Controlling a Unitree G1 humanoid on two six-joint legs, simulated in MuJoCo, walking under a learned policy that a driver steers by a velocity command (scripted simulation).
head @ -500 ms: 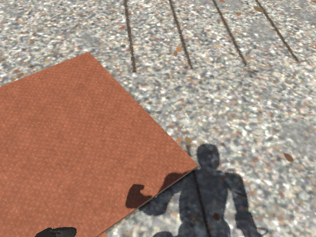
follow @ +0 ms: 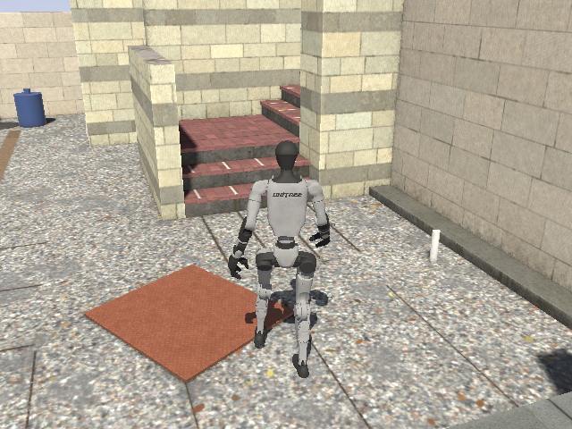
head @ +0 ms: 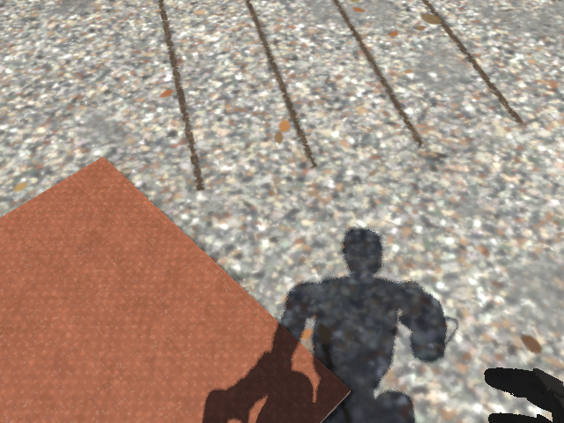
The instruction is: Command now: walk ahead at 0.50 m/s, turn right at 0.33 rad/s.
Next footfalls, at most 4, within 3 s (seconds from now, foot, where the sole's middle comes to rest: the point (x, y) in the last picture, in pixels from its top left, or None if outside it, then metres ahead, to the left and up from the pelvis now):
0.04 left None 0.23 0.14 -0.77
0.50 right None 0.38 -0.14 -0.78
1.04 left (293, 325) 0.68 0.09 -0.76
1.50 right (362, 236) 0.98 -0.09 -0.78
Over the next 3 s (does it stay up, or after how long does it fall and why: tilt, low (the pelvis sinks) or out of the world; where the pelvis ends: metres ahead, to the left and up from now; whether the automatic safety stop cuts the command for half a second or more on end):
stays up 1.47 0.16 0.00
